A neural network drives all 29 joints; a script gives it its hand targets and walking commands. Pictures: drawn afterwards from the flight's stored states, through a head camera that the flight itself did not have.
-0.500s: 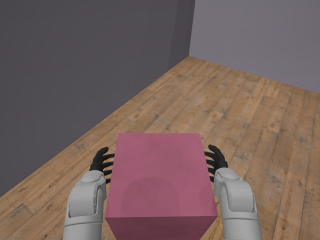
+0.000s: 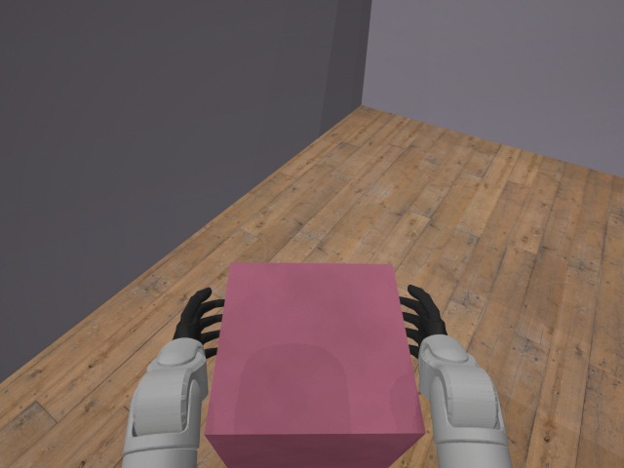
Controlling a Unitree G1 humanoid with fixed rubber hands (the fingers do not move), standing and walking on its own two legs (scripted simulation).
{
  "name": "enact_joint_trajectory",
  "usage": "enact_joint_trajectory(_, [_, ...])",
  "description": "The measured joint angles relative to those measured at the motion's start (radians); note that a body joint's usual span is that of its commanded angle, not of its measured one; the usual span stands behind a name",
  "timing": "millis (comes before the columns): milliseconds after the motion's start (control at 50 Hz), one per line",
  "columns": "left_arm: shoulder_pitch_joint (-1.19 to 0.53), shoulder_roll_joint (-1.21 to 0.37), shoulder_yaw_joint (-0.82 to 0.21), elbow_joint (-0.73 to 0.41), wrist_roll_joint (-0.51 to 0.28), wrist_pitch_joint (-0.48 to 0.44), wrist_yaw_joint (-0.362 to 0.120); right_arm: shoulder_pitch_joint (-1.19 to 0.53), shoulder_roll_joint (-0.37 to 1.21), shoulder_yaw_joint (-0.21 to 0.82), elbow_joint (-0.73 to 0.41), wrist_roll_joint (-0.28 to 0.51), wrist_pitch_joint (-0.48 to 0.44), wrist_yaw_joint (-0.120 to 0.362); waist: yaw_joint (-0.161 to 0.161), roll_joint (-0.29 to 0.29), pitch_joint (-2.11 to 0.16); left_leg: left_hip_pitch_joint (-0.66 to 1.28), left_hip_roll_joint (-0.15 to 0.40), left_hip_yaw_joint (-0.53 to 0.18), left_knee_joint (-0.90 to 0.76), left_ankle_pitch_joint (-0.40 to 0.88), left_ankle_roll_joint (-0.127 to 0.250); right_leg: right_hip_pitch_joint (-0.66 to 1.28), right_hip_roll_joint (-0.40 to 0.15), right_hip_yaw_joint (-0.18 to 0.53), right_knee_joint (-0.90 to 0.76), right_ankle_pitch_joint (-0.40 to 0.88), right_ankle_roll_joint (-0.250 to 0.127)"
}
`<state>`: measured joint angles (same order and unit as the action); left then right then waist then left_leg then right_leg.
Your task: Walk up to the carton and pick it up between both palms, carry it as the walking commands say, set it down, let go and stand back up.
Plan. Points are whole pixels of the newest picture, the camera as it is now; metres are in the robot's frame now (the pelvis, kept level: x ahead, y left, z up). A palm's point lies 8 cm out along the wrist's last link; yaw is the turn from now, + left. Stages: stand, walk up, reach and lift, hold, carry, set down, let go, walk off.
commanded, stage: carry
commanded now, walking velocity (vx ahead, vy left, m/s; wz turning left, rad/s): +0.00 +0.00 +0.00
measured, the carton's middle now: (309, 376) +0.27 +0.00 -0.02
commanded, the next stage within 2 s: hold in 0.62 s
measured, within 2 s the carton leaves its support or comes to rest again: neither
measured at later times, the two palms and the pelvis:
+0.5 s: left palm (187, 349) +0.27 +0.15 +0.06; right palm (431, 346) +0.27 -0.15 +0.05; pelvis +0.00 +0.00 +0.00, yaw +0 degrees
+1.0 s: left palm (185, 337) +0.28 +0.16 +0.06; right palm (428, 350) +0.26 -0.14 +0.05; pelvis -0.02 +0.02 +0.00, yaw -4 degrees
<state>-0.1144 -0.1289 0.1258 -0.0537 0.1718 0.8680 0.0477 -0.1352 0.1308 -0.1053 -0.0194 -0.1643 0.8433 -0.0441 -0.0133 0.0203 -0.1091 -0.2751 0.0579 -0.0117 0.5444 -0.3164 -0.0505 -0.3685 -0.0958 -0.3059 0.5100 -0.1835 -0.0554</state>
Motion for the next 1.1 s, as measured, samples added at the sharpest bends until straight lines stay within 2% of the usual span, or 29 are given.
enact_joint_trajectory(360, [-0.002,0.000,0.003,-0.002,-0.008,0.000,0.002,0.006,0.000,0.003,-0.004,0.004,-0.003,-0.004,0.005,0.000,0.002,-0.007,0.003,0.001,-0.005,0.008,-0.002,-0.004,0.003,0.001,-0.009,0.009,-0.002])
enact_joint_trajectory(620, [0.004,0.000,-0.008,-0.065,-0.019,0.062,0.009,0.024,-0.002,0.011,-0.070,0.019,0.049,-0.011,0.010,0.000,-0.002,-0.002,0.003,0.007,-0.011,0.008,0.000,-0.002,0.003,0.008,-0.014,0.011,0.002])
enact_joint_trajectory(680, [-0.039,-0.003,0.027,0.049,0.024,-0.026,-0.028,-0.023,0.003,-0.003,0.030,-0.024,-0.013,0.000,0.011,0.003,0.115,0.106,-0.018,-0.018,-0.046,0.016,0.032,0.093,0.044,0.093,-0.050,0.027,0.004])
enact_joint_trajectory(720, [-0.035,-0.003,0.036,0.077,0.025,-0.080,-0.038,-0.023,0.003,0.000,0.044,-0.019,-0.047,-0.012,0.018,0.010,0.163,0.146,-0.037,-0.052,-0.069,0.026,0.032,0.121,0.064,0.146,-0.067,0.044,0.006])
enact_joint_trajectory(800, [-0.015,-0.001,0.045,0.065,0.012,-0.133,-0.048,-0.007,0.001,0.024,0.021,0.011,-0.080,-0.042,0.038,0.040,0.182,0.172,-0.052,-0.085,-0.091,0.033,0.029,0.136,0.088,0.201,-0.104,0.077,0.016])
enact_joint_trajectory(880, [-0.053,-0.005,0.079,0.129,0.014,-0.155,-0.057,-0.046,0.005,0.007,0.069,-0.012,-0.085,-0.038,0.040,0.061,0.169,0.188,-0.064,-0.083,-0.098,0.039,0.039,0.147,0.093,0.237,-0.116,0.092,0.029])
enact_joint_trajectory(920, [-0.081,-0.009,0.099,0.175,0.020,-0.161,-0.058,-0.077,0.010,-0.013,0.108,-0.035,-0.082,-0.028,0.033,0.064,0.162,0.197,-0.072,-0.085,-0.094,0.038,0.044,0.154,0.096,0.257,-0.106,0.089,0.030])
enact_joint_trajectory(1020, [-0.179,-0.029,0.167,0.316,0.047,-0.178,-0.060,-0.171,0.032,-0.110,0.214,-0.097,-0.077,0.006,-0.009,0.053,0.151,0.206,-0.105,-0.125,-0.067,0.034,0.056,0.170,0.120,0.335,-0.054,0.051,0.049])
enact_joint_trajectory(1100, [-0.250,-0.034,0.211,0.417,0.069,-0.204,-0.062,-0.237,0.036,-0.174,0.282,-0.122,-0.081,0.016,-0.033,0.044,0.141,0.202,-0.124,-0.151,-0.047,0.030,0.059,0.175,0.133,0.370,-0.024,0.025,0.054])
